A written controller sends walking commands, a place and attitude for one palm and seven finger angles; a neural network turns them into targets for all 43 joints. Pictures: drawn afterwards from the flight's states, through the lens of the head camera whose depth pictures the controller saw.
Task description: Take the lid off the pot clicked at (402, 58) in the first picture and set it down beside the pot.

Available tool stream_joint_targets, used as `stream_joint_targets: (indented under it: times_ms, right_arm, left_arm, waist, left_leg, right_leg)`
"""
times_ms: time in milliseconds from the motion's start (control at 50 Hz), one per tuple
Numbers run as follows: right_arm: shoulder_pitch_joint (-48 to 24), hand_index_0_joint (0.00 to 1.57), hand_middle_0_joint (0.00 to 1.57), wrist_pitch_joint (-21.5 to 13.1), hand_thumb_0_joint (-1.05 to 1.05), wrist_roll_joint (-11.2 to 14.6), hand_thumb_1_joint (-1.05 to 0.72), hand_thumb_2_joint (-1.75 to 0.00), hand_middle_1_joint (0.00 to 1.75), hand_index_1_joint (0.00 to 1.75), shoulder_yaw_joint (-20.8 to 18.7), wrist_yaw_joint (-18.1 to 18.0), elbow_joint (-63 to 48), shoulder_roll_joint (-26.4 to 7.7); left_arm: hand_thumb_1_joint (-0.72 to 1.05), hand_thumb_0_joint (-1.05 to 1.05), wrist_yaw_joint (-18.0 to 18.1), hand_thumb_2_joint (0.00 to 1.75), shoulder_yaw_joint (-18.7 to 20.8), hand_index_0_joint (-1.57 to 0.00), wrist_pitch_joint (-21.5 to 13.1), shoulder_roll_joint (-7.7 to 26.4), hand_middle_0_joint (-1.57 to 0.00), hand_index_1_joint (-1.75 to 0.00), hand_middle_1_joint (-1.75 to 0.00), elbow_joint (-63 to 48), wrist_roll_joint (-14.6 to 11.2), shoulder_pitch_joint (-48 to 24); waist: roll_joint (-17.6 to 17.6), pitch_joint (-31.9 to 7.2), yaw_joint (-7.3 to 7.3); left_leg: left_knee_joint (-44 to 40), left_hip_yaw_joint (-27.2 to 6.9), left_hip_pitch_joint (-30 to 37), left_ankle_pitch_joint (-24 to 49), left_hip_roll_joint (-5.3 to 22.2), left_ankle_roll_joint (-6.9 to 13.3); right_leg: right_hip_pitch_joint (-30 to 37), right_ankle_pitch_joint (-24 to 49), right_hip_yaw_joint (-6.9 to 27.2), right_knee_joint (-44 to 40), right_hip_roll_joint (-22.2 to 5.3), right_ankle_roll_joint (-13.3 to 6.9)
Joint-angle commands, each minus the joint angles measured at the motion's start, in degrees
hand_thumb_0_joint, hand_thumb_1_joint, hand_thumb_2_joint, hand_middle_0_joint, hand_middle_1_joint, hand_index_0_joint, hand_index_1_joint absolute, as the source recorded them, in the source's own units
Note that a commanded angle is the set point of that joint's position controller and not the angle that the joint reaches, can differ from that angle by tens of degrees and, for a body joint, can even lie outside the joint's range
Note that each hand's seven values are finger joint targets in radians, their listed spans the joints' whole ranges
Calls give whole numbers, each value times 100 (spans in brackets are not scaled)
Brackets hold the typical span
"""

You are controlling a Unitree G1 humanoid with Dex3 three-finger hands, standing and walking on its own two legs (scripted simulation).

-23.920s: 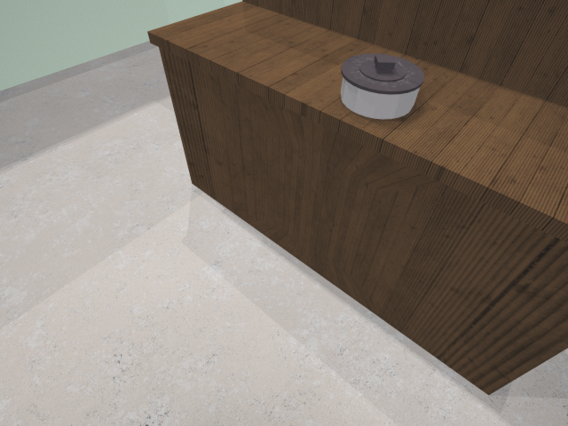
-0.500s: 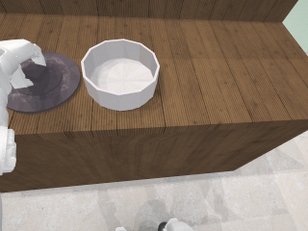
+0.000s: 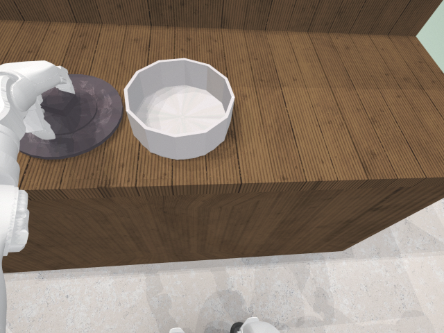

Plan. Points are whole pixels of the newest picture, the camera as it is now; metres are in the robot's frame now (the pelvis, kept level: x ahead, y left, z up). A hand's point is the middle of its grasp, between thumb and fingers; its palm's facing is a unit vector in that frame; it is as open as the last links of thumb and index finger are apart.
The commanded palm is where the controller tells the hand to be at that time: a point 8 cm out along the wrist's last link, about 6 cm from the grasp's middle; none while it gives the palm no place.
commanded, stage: raise the empty hand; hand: left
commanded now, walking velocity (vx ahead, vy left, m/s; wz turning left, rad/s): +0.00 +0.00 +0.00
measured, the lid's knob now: (60, 102) +0.53 +0.27 +0.07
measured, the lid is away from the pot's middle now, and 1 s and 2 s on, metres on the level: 0.22 0.22 0.22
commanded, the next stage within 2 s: draw the hand back to the body in 1.40 s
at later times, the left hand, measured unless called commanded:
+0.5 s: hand (38, 94) +0.50 +0.28 +0.11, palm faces -0.39 -0.09 -0.92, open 11.0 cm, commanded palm +0.51 +0.27 +0.18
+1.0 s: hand (12, 71) +0.49 +0.29 +0.17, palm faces -0.35 -0.11 -0.93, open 11.0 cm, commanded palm +0.51 +0.28 +0.23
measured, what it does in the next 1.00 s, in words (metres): stands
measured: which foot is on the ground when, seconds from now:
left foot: down 0.00-1.00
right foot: down 0.00-1.00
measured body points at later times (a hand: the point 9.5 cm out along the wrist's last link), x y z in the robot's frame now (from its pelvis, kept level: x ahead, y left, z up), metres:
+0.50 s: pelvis +0.01 +0.00 +0.01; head +0.09 +0.02 +0.45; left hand +0.52 +0.28 +0.17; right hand +0.00 -0.26 -0.11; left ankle -0.03 +0.05 -0.71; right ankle +0.02 -0.14 -0.71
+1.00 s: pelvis +0.01 +0.00 +0.02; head +0.08 +0.02 +0.46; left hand +0.51 +0.29 +0.22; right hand +0.05 -0.27 -0.10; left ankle -0.03 +0.05 -0.71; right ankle +0.02 -0.14 -0.71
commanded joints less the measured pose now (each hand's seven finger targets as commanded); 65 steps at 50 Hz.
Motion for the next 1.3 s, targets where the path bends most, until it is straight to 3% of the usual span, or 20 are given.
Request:
stream_joint_targets:
  times_ms: [0, 160, 220, 280, 380, 440, 460, 520, 580, 640, 700, 760, 820, 880, 920, 1000, 1020, 1060, 1140, 1280]
  right_arm:
    - [796, 20, 20, -68, 0, -44, -90, -90, 30, 30, -360, -110, -229, -1100]
    - [788, 20, 20, -106, 0, -41, -90, -90, 30, 30, -373, -114, -225, -1083]
    - [800, 20, 20, -128, 0, -36, -90, -90, 30, 30, -349, -151, -249, -1084]
    - [780, 20, 20, -187, 0, -51, -90, -90, 30, 30, -365, -138, -247, -1035]
    - [693, 20, 20, -157, 0, -32, -90, -90, 30, 30, -351, -70, -273, -1060]
    - [625, 20, 20, -148, 0, -2, -90, -90, 30, 30, -363, -47, -280, -1071]
    - [587, 20, 20, -161, 0, 3, -90, -90, 30, 30, -370, -46, -291, -1073]
    - [628, 20, 20, -170, 0, -21, -90, -90, 30, 30, -394, -83, -322, -1067]
    - [503, 20, 20, -186, 0, -52, -90, -90, 30, 30, -385, -109, -394, -991]
    - [425, 20, 20, -153, 0, 6, -90, -90, 30, 30, -350, -66, -281, -1025]
    - [334, 20, 20, -128, 0, 52, -90, -90, 30, 30, -307, -79, -295, -1104]
    - [255, 20, 20, -179, 0, 14, -90, -90, 30, 30, -374, -87, -422, -1045]
    - [297, 20, 20, -229, 0, -51, -90, -90, 30, 30, -394, -96, -446, -969]
    - [250, 20, 20, -188, 0, 14, -90, -90, 30, 30, -309, -108, -296, -1028]
    - [161, 20, 20, -168, 0, 75, -90, -90, 30, 30, -278, -84, -296, -1098]
    - [140, 20, 20, -219, 0, 13, -90, -90, 30, 30, -371, -46, -360, -1041]
    - [168, 20, 20, -220, 0, -9, -90, -90, 30, 30, -367, -65, -387, -1061]
    - [183, 20, 20, -230, 0, -9, -90, -90, 30, 30, -341, -115, -386, -1050]
    - [141, 20, 20, -215, 0, 74, -90, -90, 30, 30, -290, -112, -243, -1081]
    - [138, 20, 20, -260, 0, 36, -90, -90, 30, 30, -303, -95, -288, -1086]
  left_arm:
    - [-6, 0, 180, 75, 321, -39, -46, 1148, -39, -78, -78, -886, -52, -2438]
    - [-6, 0, 198, 74, 361, -39, -69, 1195, -39, -78, -78, -1280, -98, -2723]
    - [-6, 0, 274, 74, 762, -39, -56, 1802, -39, -78, -78, -1379, -20, -2835]
    - [-6, 0, 310, 74, 709, -39, -85, 1701, -39, -78, -78, -1733, -14, -3011]
    - [-6, 0, 306, 74, 787, -39, 100, 1685, -39, -78, -78, -1053, -34, -2299]
    - [-6, 0, 275, 74, 375, -39, 239, 1243, -39, -78, -78, -1053, -24, -2513]
    - [-6, 0, 226, 74, 245, -39, 227, 1052, -39, -78, -78, -1194, -47, -2647]
    - [-6, 0, 179, 74, 767, -39, 189, 1753, -39, -78, -78, -1600, -38, -2957]
    - [-6, 0, 120, 74, 799, -39, 71, 1770, -39, -78, -78, -2014, -94, -3028]
    - [-6, 0, 77, 74, 358, -39, 266, 1133, -39, -78, -78, -757, -134, -2128]
    - [-6, 0, 32, 74, 298, -39, 398, 1269, -39, -78, -78, -705, -120, -2388]
    - [-6, 0, 16, 74, 281, -39, 279, 1334, -39, -78, -78, -2144, -120, -3660]
    - [-6, 0, -15, 74, 688, -39, 180, 1720, -39, -78, -78, -2241, -106, -3400]
    - [-6, 0, -101, 74, 443, -39, 377, 1417, -39, -78, -78, -778, -192, -2573]
    - [-6, 0, -125, 74, 145, -39, 540, 1215, -39, -78, -78, -735, -224, -2683]
    - [-6, 0, -170, 74, 67, -39, 506, 1150, -39, -78, -78, -1739, -75, -3679]
    - [-6, 0, -175, 74, 398, -39, 427, 1603, -39, -78, -78, -2005, -59, -3772]
    - [-6, 0, -255, 74, 567, -39, 370, 1816, -39, -78, -78, -1815, -135, -3605]
    - [-6, 0, -312, 74, 24, -39, 571, 1239, -39, -78, -78, -1064, -193, -3506]
    - [-6, 0, -367, 74, 135, -39, 574, 1514, -39, -78, -78, -1489, -56, -4072]
  waist:
    - [543, -2061, -158]
    - [784, -2346, -125]
    - [791, -2507, -71]
    - [1178, -2784, -26]
    - [753, -2280, 64]
    - [616, -2040, -9]
    - [779, -2107, -17]
    - [742, -2602, 22]
    - [1034, -2980, 74]
    - [404, -1742, 12]
    - [120, -1537, 9]
    - [933, -2503, 19]
    - [1175, -3051, 63]
    - [263, -1844, 1]
    - [57, -1438, 9]
    - [865, -2324, 0]
    - [974, -2617, 34]
    - [706, -2673, 34]
    - [444, -1723, -44]
    - [683, -2274, -17]
  left_leg:
    - [-476, -437, 1950, 2636, 79, -188]
    - [-465, -443, 2295, 3119, 93, -223]
    - [-543, -456, 2314, 3054, 88, -215]
    - [-560, -515, 2840, 3782, 132, -339]
    - [-650, -467, 2554, 3855, 120, -362]
    - [-808, -456, 2419, 3463, 121, -303]
    - [-788, -450, 2597, 3695, 127, -314]
    - [-800, -518, 2945, 3982, 131, -297]
    - [-789, -567, 3376, 4739, 135, -382]
    - [-894, -437, 2606, 3905, 141, -294]
    - [-1073, -312, 2159, 3084, 73, -179]
    - [-1021, -508, 3159, 3994, 113, -278]
    - [-875, -643, 3833, 5035, 136, -407]
    - [-1058, -424, 2721, 3856, 97, -260]
    - [-1259, -321, 2225, 2954, 56, -169]
    - [-1121, -545, 3268, 3855, 85, -281]
    - [-1091, -572, 3430, 4119, 86, -318]
    - [-1089, -550, 3347, 4247, 74, -291]
    - [-1341, -464, 2742, 3209, 78, -224]
    - [-1327, -523, 3090, 3607, 72, -288]
  right_leg:
    - [455, 960, -101, -326, 277, -315]
    - [562, 1193, -94, -377, 287, -318]
    - [845, 1283, -42, -416, 283, -303]
    - [819, 1487, -61, -470, 297, -308]
    - [974, 1543, -83, -560, 309, -302]
    - [966, 1435, -90, -647, 284, -309]
    - [926, 1501, -84, -673, 275, -321]
    - [1287, 1746, -18, -693, 265, -294]
    - [1456, 2059, -1, -708, 245, -276]
    - [1154, 1643, -72, -821, 246, -256]
    - [1438, 1594, -20, -855, 200, -270]
    - [1488, 1857, 11, -858, 170, -306]
    - [1570, 2091, 27, -848, 204, -258]
    - [1566, 1844, -38, -947, 186, -231]
    - [1675, 1631, -18, -1011, 154, -248]
    - [1546, 1748, 11, -993, 165, -293]
    - [1705, 1895, 37, -980, 162, -285]
    - [1911, 2096, 34, -986, 165, -270]
    - [1634, 1577, -43, -1117, 153, -255]
    - [1835, 1769, 8, -1112, 143, -264]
